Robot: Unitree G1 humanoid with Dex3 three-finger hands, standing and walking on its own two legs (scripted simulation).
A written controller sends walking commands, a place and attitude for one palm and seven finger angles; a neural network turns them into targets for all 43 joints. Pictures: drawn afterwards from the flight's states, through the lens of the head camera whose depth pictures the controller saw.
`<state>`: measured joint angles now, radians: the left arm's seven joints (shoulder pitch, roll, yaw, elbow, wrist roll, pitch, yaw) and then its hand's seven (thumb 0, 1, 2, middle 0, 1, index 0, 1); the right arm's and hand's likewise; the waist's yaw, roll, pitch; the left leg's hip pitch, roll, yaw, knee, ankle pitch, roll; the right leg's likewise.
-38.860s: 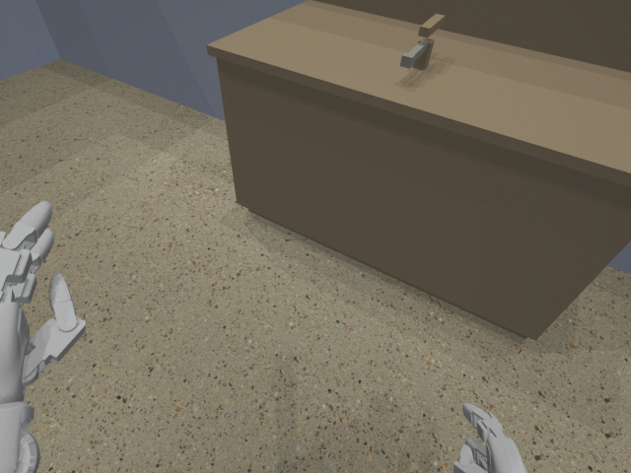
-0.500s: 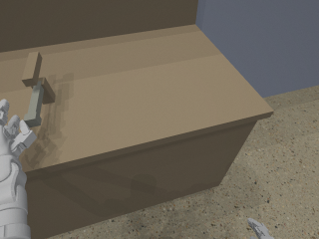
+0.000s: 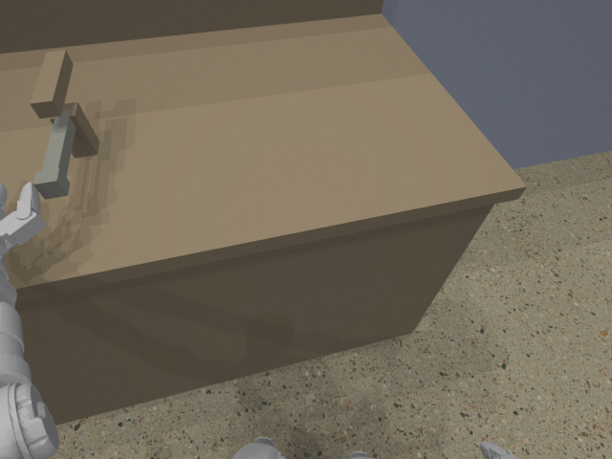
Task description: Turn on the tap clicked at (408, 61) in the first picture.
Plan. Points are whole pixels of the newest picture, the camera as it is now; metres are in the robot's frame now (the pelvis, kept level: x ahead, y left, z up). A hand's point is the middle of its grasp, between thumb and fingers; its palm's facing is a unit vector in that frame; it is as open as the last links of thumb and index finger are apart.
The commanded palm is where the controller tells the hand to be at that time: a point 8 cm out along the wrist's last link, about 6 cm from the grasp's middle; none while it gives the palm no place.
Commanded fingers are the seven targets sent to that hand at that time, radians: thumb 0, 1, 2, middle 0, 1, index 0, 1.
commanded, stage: reach beside the lever's end, fingers flat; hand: left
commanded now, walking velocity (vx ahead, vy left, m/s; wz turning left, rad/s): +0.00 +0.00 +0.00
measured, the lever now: (52, 183) +0.42 +0.36 +0.11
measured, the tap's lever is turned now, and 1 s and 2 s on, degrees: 0 0 0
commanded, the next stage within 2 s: bring the hand home and regain balance in 1.68 s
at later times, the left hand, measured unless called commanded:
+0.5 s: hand (16, 212) +0.37 +0.38 +0.11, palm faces +0.52 -0.85 -0.08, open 10.7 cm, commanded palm +0.38 +0.41 +0.10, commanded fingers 0.00 0.90 0.90 -0.15 -0.15 -0.15 -0.15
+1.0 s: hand (24, 215) +0.37 +0.38 +0.11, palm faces +0.50 -0.86 -0.08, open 10.0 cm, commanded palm +0.38 +0.41 +0.09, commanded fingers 0.00 0.90 0.90 -0.15 -0.15 -0.15 -0.15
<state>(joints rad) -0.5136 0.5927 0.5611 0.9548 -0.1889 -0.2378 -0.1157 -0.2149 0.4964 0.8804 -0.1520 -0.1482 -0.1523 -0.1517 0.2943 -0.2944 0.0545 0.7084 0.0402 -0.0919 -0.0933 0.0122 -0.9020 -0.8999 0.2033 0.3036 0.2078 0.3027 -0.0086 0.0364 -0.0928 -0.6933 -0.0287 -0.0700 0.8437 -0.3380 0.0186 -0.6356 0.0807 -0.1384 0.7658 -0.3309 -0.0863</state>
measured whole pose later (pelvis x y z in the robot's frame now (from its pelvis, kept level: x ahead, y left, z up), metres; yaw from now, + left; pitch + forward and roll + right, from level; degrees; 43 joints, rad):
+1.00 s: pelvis -0.05 +0.03 -0.02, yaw +8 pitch +12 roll -4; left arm -0.79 0.56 0.34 1.08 -0.11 -0.23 0.02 -0.30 0.47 0.83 -0.15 -0.15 -0.15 -0.15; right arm 0.33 -0.28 0.08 0.68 0.03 -0.07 -0.06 0.01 -0.90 -0.90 0.20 0.30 0.21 0.30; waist -0.09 0.02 -0.11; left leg -0.87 -0.04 -0.04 0.93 -0.37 0.05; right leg -0.77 0.05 -0.13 0.85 -0.31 -0.05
